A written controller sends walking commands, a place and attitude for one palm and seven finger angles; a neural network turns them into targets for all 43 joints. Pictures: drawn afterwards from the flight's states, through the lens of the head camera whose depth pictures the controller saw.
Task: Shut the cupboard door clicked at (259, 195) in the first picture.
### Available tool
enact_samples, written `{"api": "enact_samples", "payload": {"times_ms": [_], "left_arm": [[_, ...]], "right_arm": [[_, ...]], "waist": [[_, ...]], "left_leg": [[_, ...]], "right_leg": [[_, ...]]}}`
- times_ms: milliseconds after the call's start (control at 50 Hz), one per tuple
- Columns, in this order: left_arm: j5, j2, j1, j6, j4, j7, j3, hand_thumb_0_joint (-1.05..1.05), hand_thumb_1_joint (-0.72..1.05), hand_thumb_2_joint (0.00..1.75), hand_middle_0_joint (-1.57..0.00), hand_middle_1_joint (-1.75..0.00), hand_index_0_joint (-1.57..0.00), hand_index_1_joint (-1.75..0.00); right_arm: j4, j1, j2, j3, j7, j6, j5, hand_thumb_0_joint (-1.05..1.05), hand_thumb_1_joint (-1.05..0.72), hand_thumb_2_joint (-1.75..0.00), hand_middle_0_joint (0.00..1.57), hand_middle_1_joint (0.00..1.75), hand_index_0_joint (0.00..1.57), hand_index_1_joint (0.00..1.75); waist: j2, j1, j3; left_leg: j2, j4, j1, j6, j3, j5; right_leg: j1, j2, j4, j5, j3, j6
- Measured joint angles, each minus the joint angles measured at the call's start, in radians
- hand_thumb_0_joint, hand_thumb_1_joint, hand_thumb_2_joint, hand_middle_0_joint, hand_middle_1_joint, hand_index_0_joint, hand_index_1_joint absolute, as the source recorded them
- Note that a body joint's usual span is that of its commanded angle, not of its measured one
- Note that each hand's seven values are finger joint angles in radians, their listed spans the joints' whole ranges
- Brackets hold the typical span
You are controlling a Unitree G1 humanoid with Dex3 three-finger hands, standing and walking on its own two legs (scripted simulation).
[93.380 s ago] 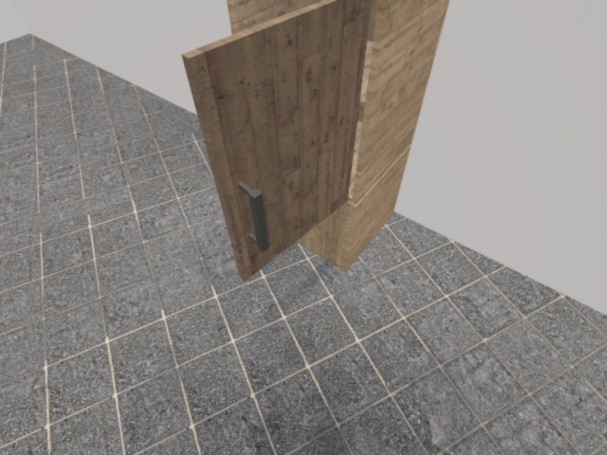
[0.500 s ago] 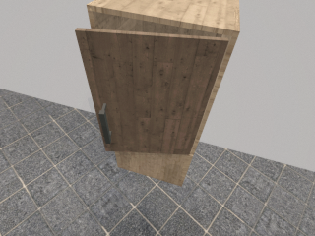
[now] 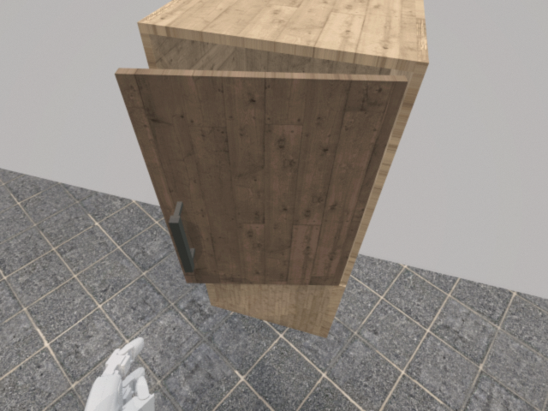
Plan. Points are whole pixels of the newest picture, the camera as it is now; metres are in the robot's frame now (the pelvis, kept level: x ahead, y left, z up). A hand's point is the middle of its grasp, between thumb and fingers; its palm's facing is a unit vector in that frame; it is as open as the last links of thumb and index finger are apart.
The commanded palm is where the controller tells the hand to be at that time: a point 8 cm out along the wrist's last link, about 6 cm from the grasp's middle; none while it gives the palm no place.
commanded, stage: raise the hand and make a fist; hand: left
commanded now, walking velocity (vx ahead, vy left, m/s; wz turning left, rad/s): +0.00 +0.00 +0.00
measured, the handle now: (184, 239) +0.47 +0.21 -0.10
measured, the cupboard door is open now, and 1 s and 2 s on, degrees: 15 15 15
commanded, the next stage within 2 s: bring the fist close to the handle in 1.78 s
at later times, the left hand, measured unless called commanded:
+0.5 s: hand out of the picture +0.14 +0.13 -0.05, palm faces -0.04 -1.00 -0.08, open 5.1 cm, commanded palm +0.10 +0.20 -0.07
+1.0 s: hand out of the picture +0.15 +0.16 -0.09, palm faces -0.02 -1.00 -0.01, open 3.2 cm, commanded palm +0.12 +0.22 -0.07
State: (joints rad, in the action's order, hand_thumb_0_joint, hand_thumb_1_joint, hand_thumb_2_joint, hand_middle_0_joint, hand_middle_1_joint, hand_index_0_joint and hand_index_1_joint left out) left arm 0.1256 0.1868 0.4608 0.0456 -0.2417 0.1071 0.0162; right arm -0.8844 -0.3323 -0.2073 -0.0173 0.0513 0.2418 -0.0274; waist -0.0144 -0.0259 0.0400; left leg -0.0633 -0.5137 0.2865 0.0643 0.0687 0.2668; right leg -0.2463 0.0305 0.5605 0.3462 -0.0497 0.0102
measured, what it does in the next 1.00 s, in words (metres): lowers itself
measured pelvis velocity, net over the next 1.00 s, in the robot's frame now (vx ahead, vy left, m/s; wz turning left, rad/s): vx -0.07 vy -0.01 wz -0.01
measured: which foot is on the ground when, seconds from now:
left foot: down 0.00-1.00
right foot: down 0.00-1.00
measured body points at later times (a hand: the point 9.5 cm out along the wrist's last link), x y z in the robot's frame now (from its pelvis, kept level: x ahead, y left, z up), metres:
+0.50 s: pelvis -0.06 -0.05 -0.14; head +0.03 -0.05 +0.30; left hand +0.14 +0.18 -0.04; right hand +0.20 -0.24 -0.21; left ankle +0.00 +0.07 -0.73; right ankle -0.04 -0.11 -0.73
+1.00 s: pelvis -0.07 -0.01 -0.12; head +0.01 +0.00 +0.32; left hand +0.14 +0.21 -0.08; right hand +0.12 -0.27 -0.19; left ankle +0.00 +0.07 -0.73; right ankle -0.04 -0.11 -0.73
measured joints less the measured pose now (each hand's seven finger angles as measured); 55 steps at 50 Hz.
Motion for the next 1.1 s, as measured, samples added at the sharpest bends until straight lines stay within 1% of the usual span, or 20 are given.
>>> {"api": "enact_samples", "payload": {"times_ms": [40,80,140,180,220,260,340,420,480,540,600,640,680,740,800,840,880,940,1000,1100], "left_arm": [[0.013,-0.022,-0.056,0.088,0.068,-0.023,0.012,0.01,0.92,0.9,-0.23,-0.34,-0.23,-0.34],[0.038,-0.049,-0.08,0.202,0.101,-0.091,0.033,0.01,0.92,0.9,-0.25,-0.36,-0.25,-0.36],[0.076,-0.072,-0.044,0.404,0.134,-0.254,0.049,0.0,0.92,0.9,-0.29,-0.41,-0.29,-0.41],[0.083,-0.074,0.0,0.51,0.127,-0.347,0.06,0.0,0.92,0.9,-0.32,-0.44,-0.32,-0.44],[0.087,-0.067,0.052,0.554,0.104,-0.393,0.077,0.0,0.91,0.9,-0.36,-0.48,-0.36,-0.48],[0.088,-0.052,0.099,0.552,0.084,-0.399,0.098,0.0,0.91,0.9,-0.4,-0.52,-0.4,-0.52],[0.12,-0.015,0.169,0.578,0.145,-0.365,0.135,0.01,0.91,0.9,-0.47,-0.59,-0.47,-0.6],[0.18,0.005,0.107,0.652,0.294,-0.399,0.14,0.02,0.91,0.9,-0.54,-0.67,-0.54,-0.67],[0.197,0.019,-0.015,0.613,0.351,-0.464,0.12,0.02,0.91,0.9,-0.59,-0.73,-0.59,-0.73],[0.195,0.033,-0.102,0.432,0.324,-0.512,0.105,0.01,0.91,0.9,-0.64,-0.79,-0.64,-0.79],[0.186,0.036,-0.1,0.23,0.274,-0.48,0.113,0.01,0.91,0.9,-0.7,-0.85,-0.7,-0.85],[0.179,0.026,-0.058,0.183,0.26,-0.414,0.133,0.01,0.91,0.9,-0.74,-0.89,-0.74,-0.89],[0.169,0.017,-0.008,0.216,0.263,-0.342,0.158,0.01,0.91,0.9,-0.77,-0.93,-0.77,-0.93],[0.156,0.016,0.045,0.355,0.275,-0.28,0.182,0.02,0.91,0.9,-0.83,-0.99,-0.83,-0.99],[0.16,0.023,0.045,0.499,0.273,-0.293,0.168,0.02,0.91,0.9,-0.88,-1.05,-0.88,-1.05],[0.168,0.025,0.023,0.546,0.254,-0.326,0.138,0.01,0.91,0.9,-0.92,-1.09,-0.92,-1.09],[0.167,0.026,-0.002,0.542,0.23,-0.358,0.104,0.01,0.91,0.9,-0.95,-1.13,-0.96,-1.13],[0.15,0.035,-0.028,0.482,0.218,-0.368,0.073,0.01,0.91,0.9,-1.01,-1.19,-1.01,-1.19],[0.139,0.044,-0.026,0.434,0.252,-0.324,0.079,0.01,0.9,0.9,-1.07,-1.25,-1.07,-1.25],[0.132,0.039,-0.007,0.438,0.319,-0.246,0.112,0.02,0.9,0.9,-1.16,-1.35,-1.16,-1.35]], "right_arm": [[0.062,0.027,-0.023,0.022,-0.025,0.027,0.006,0.01,-0.92,-0.9,0.2,0.3,0.2,0.3],[0.121,0.071,-0.03,0.044,-0.052,0.029,0.013,0.01,-0.91,-0.9,0.2,0.3,0.2,0.3],[0.202,0.137,-0.016,0.071,-0.082,0.015,0.03,0.01,-0.91,-0.9,0.2,0.3,0.2,0.3],[0.253,0.173,-0.013,0.085,-0.094,0.002,0.036,0.01,-0.91,-0.9,0.2,0.3,0.2,0.3],[0.301,0.203,-0.021,0.097,-0.095,-0.014,0.038,0.01,-0.91,-0.9,0.2,0.3,0.2,0.3],[0.342,0.225,-0.039,0.107,-0.089,-0.022,0.042,0.01,-0.91,-0.9,0.2,0.3,0.2,0.3],[0.368,0.265,-0.07,0.107,-0.07,-0.006,0.049,0.01,-0.91,-0.9,0.2,0.3,0.2,0.3],[0.342,0.289,-0.051,0.069,-0.039,0.008,0.041,0.01,-0.91,-0.9,0.2,0.3,0.2,0.3],[0.332,0.276,-0.015,0.03,-0.021,-0.006,0.022,0.01,-0.91,-0.9,0.2,0.3,0.2,0.3],[0.336,0.226,0.029,0.007,-0.01,-0.058,-0.008,0.01,-0.91,-0.9,0.2,0.3,0.2,0.3],[0.343,0.154,0.05,0.001,-0.004,-0.116,-0.024,0.01,-0.91,-0.9,0.2,0.3,0.2,0.3],[0.342,0.109,0.047,0.008,-0.001,-0.135,-0.022,0.01,-0.91,-0.9,0.2,0.3,0.2,0.3],[0.337,0.069,0.034,0.023,0.002,-0.132,-0.015,0.01,-0.91,-0.9,0.2,0.3,0.2,0.3],[0.319,0.035,-0.003,0.046,0.0,-0.105,-0.002,0.01,-0.91,-0.9,0.2,0.3,0.2,0.3],[0.302,0.038,-0.046,0.058,-0.002,-0.076,0.005,0.01,-0.91,-0.9,0.2,0.3,0.2,0.3],[0.299,0.055,-0.065,0.063,0.002,-0.062,0.002,0.01,-0.91,-0.9,0.2,0.3,0.2,0.3],[0.307,0.075,-0.071,0.064,0.007,-0.054,-0.004,0.01,-0.91,-0.9,0.2,0.3,0.2,0.3],[0.33,0.101,-0.058,0.059,0.013,-0.053,-0.008,0.01,-0.91,-0.9,0.2,0.3,0.2,0.3],[0.356,0.122,-0.031,0.047,0.01,-0.061,-0.004,0.01,-0.91,-0.9,0.2,0.3,0.2,0.3],[0.382,0.139,0.002,0.015,-0.011,-0.076,0.012,0.01,-0.91,-0.9,0.2,0.3,0.2,0.3]], "waist": [[0.024,-0.018,0.036],[0.031,-0.023,0.071],[-0.009,-0.007,0.106],[-0.045,0.011,0.107],[-0.073,0.032,0.102],[-0.08,0.055,0.099],[-0.035,0.096,0.108],[0.013,0.12,0.114],[0.045,0.109,0.115],[0.054,0.078,0.114],[0.05,0.041,0.114],[0.044,0.025,0.116],[0.04,0.02,0.121],[0.038,0.022,0.13],[0.044,0.022,0.132],[0.046,0.021,0.128],[0.043,0.019,0.124],[0.033,0.017,0.123],[0.029,0.017,0.121],[0.041,0.03,0.141]], "left_leg": [[-0.001,-0.067,0.065,0.001,-0.008,0.027],[0.009,-0.147,0.149,-0.005,-0.001,0.061],[0.026,-0.289,0.292,-0.023,0.016,0.119],[0.036,-0.389,0.384,-0.023,0.015,0.16],[0.043,-0.491,0.48,-0.025,0.007,0.196],[0.05,-0.591,0.581,-0.034,-0.013,0.227],[0.064,-0.768,0.756,-0.053,-0.072,0.263],[0.075,-0.881,0.864,-0.07,-0.109,0.302],[0.082,-0.912,0.899,-0.073,-0.118,0.3],[0.086,-0.885,0.884,-0.075,-0.101,0.281],[0.084,-0.818,0.826,-0.069,-0.075,0.259],[0.087,-0.774,0.787,-0.066,-0.06,0.245],[0.091,-0.746,0.764,-0.063,-0.053,0.235],[0.091,-0.742,0.77,-0.057,-0.057,0.23],[0.086,-0.776,0.811,-0.048,-0.067,0.234],[0.083,-0.801,0.838,-0.04,-0.069,0.238],[0.081,-0.818,0.858,-0.032,-0.066,0.241],[0.081,-0.826,0.867,-0.021,-0.057,0.244],[0.081,-0.816,0.849,-0.014,-0.055,0.245],[0.073,-0.782,0.808,-0.003,-0.061,0.243]], "right_leg": [[-0.053,0.004,0.052,0.03,-0.01,-0.005],[-0.138,-0.001,0.128,0.058,-0.004,-0.002],[-0.294,-0.011,0.283,0.116,0.013,0.01],[-0.39,-0.017,0.391,0.158,0.011,0.021],[-0.479,-0.02,0.488,0.203,0.0,0.035],[-0.567,-0.023,0.578,0.238,-0.022,0.051],[-0.71,-0.035,0.722,0.29,-0.083,0.075],[-0.797,-0.044,0.81,0.311,-0.122,0.091],[-0.83,-0.05,0.837,0.308,-0.131,0.091],[-0.828,-0.051,0.823,0.291,-0.114,0.085],[-0.788,-0.048,0.775,0.268,-0.086,0.069],[-0.758,-0.052,0.737,0.25,-0.07,0.062],[-0.738,-0.057,0.707,0.235,-0.062,0.065],[-0.738,-0.058,0.694,0.225,-0.066,0.067],[-0.768,-0.053,0.716,0.228,-0.077,0.062],[-0.791,-0.049,0.736,0.232,-0.081,0.058],[-0.809,-0.046,0.752,0.233,-0.078,0.054],[-0.819,-0.045,0.757,0.231,-0.07,0.046],[-0.798,-0.046,0.739,0.226,-0.067,0.039],[-0.747,-0.043,0.688,0.217,-0.07,0.024]]}}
